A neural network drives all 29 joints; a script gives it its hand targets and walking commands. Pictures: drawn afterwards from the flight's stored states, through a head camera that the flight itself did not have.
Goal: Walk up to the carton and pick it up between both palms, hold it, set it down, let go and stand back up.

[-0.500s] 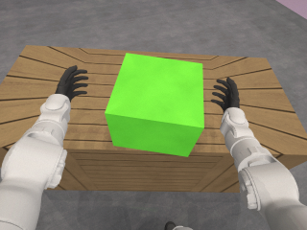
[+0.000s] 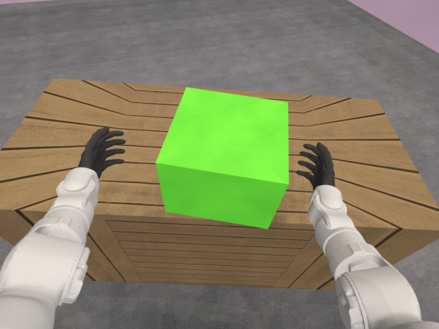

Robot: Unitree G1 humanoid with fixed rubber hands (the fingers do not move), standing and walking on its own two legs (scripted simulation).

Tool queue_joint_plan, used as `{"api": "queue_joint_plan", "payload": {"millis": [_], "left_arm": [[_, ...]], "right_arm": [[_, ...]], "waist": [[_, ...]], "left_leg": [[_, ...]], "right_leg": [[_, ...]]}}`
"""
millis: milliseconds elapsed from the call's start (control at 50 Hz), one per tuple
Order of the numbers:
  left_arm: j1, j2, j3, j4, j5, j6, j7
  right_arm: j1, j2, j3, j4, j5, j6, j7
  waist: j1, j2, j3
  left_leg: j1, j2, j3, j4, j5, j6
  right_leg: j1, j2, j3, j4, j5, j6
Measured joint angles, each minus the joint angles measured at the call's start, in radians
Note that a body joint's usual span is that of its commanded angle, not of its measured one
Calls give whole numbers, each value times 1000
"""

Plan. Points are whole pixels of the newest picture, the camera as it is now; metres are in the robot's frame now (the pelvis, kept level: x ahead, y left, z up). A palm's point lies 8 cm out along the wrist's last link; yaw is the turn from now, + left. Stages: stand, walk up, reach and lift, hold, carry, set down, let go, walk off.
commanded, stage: set down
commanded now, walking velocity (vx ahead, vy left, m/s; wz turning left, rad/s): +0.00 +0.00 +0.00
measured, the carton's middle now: (226, 157) +0.51 -0.06 -0.04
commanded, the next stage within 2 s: none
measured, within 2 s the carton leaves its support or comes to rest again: neither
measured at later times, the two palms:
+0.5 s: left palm (86, 210) +0.35 +0.24 +0.00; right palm (311, 224) +0.30 -0.21 -0.01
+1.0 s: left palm (77, 250) +0.28 +0.25 -0.03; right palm (310, 253) +0.25 -0.20 -0.04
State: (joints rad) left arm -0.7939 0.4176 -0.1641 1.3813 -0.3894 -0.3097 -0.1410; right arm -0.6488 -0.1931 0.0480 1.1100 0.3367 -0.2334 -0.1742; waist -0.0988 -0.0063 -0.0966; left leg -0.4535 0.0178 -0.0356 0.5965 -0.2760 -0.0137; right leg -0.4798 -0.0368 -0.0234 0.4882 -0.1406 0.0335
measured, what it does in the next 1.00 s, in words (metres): stands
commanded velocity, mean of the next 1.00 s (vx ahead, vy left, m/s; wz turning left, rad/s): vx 0.00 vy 0.00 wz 0.00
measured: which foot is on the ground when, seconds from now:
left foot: down 0.00-1.00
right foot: down 0.00-1.00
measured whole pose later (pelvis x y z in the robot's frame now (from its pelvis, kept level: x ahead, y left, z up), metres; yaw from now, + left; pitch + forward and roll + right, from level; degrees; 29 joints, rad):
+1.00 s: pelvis +0.02 +0.01 +0.00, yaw +0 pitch -1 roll -2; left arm -0.14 0.36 -0.08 0.87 -0.30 -0.39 -0.14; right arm -0.09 -0.09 0.00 0.88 0.21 -0.47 -0.15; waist -0.02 0.00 0.05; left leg -0.28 0.03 -0.03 0.65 -0.36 -0.01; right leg -0.31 -0.02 -0.02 0.54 -0.22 0.03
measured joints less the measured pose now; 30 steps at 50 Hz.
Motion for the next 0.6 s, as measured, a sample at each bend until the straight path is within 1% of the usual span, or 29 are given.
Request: {"api": "queue_joint_plan", "payload": {"millis": [80, 200, 280, 400, 480, 600], "left_arm": [[53, -13, 18, -37, 17, -10, -2], [154, -28, 42, -130, 29, -32, 8], [216, -30, 61, -196, 40, -31, 10], [301, -29, 88, -279, 64, -33, -2], [377, -32, 105, -342, 84, -34, -15], [488, -37, 106, -432, 84, -47, -16]], "right_arm": [[51, 22, -5, -21, -13, -26, -8], [143, 52, -24, -85, -37, -62, -10], [196, 63, -24, -122, -43, -81, -11], [273, 68, -17, -164, -56, -116, -16], [343, 77, -8, -187, -61, -157, -20], [448, 88, -18, -235, -77, -194, -12]], "waist": [[7, -5, 16], [17, -9, 26], [24, -9, 35], [35, -3, 53], [40, 1, 74], [52, 4, 97]], "left_leg": [[6, 1, -2, 7, -4, -2], [1, 4, -4, 23, -15, -4], [9, 7, -5, 31, -24, -5], [40, 10, -5, 38, -40, -4], [80, 13, -6, 38, -51, -4], [115, 14, -4, 44, -64, -2]], "right_leg": [[7, 1, -2, 6, -4, -1], [2, 4, -4, 21, -14, -3], [10, 7, -5, 27, -22, -4], [42, 9, -5, 34, -37, -2], [83, 12, -6, 30, -45, -2], [118, 13, -5, 35, -58, -2]]}}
